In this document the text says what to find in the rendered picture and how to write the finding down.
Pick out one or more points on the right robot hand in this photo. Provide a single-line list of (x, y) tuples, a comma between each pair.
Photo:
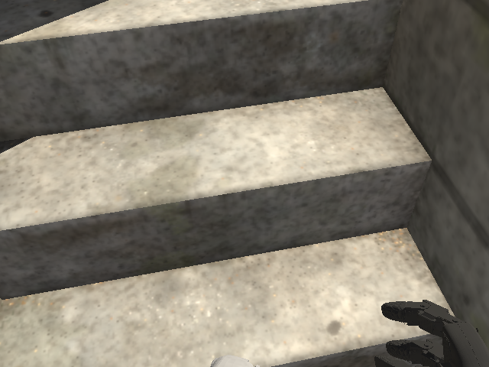
[(461, 346)]

